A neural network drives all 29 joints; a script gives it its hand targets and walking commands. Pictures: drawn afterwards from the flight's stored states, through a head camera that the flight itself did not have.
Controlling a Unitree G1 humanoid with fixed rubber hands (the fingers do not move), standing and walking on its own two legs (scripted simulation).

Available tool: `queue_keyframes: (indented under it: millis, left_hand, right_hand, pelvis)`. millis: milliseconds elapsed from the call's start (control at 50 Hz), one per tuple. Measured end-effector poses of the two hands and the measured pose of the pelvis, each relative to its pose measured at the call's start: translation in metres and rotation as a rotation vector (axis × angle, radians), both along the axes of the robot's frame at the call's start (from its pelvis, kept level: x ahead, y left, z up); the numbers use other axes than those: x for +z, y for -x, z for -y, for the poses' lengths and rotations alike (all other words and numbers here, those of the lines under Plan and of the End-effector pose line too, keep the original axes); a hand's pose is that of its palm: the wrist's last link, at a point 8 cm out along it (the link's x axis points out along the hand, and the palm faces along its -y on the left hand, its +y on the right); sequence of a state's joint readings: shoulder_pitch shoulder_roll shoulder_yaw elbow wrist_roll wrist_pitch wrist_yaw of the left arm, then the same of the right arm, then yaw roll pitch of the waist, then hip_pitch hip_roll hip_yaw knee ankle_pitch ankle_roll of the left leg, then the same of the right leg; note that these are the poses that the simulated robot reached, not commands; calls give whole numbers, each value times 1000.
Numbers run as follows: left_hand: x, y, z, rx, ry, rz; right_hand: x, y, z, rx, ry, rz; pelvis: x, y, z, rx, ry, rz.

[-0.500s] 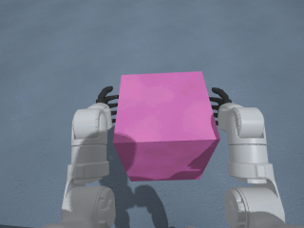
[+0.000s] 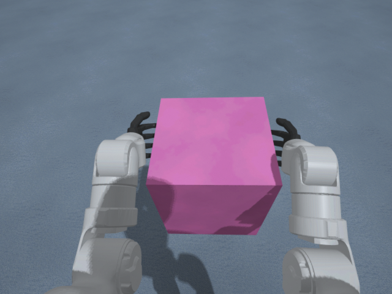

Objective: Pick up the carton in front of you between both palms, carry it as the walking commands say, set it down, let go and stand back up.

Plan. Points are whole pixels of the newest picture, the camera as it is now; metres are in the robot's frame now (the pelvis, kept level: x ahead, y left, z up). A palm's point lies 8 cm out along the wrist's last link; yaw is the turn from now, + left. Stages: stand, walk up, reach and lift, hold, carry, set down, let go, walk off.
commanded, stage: carry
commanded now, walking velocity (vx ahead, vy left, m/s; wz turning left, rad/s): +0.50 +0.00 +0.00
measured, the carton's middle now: (211, 171) +0.36 +0.03 +0.05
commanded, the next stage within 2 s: none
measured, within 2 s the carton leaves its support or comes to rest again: neither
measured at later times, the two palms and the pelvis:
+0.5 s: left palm (178, 83) +0.65 +0.15 +0.09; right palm (278, 89) +0.66 -0.15 +0.08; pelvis +0.30 -0.01 -0.02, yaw +3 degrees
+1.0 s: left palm (171, 51) +0.87 +0.20 +0.08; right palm (254, 54) +0.88 -0.09 +0.08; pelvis +0.61 +0.05 -0.01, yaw +1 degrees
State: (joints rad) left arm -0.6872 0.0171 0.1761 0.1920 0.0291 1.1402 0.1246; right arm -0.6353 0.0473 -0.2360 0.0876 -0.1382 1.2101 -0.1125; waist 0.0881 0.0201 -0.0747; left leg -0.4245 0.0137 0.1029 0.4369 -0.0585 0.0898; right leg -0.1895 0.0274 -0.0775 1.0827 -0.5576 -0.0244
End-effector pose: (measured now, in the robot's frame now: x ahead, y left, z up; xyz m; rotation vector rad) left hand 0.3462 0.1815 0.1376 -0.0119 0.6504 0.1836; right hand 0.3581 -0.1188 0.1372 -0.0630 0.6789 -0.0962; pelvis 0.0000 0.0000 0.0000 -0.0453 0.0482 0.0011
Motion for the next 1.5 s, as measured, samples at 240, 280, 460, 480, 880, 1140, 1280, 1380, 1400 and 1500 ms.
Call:
queue_keyframes:
  millis: [240,280,460,480,880,1140,1280,1380,1400,1500]
  left_hand:
    - [-81,-138,29,-100,30,-169]
    - [-82,-162,32,-92,37,-152]
    - [-59,-288,38,-23,-5,1]
    - [-55,-299,36,-13,-15,4]
    - [-22,-458,0,58,63,-16]
    - [-67,-585,-34,-48,55,-144]
    - [-43,-660,-39,-43,49,-76]
    - [-31,-723,-35,-16,46,-10]
    - [-30,-737,-33,-11,44,-2]
    - [-41,-815,-16,8,21,9]
  right_hand:
    - [-81,-101,27,-116,-27,-167]
    - [-82,-126,30,-124,-37,-149]
    - [-66,-276,37,-50,-65,2]
    - [-63,-292,35,-33,-67,5]
    - [-32,-458,-2,-59,-122,-7]
    - [-63,-563,-37,-112,-37,-125]
    - [-40,-641,-42,-102,-40,-57]
    - [-28,-712,-37,-78,-53,7]
    - [-29,-728,-35,-74,-57,15]
    - [-47,-811,-18,-61,-88,25]
  pelvis:
    - [-8,-120,-20,13,-30,-46]
    - [-7,-146,-18,15,-31,-52]
    - [-23,-281,2,37,-37,-34]
    - [-22,-292,5,41,-35,-34]
    - [13,-525,-19,51,-78,-35]
    - [8,-671,-71,-12,-41,-8]
    - [18,-748,-74,0,-25,-13]
    - [12,-814,-64,8,-34,-9]
    - [9,-828,-61,10,-37,-9]
    - [-13,-905,-42,35,-35,3]
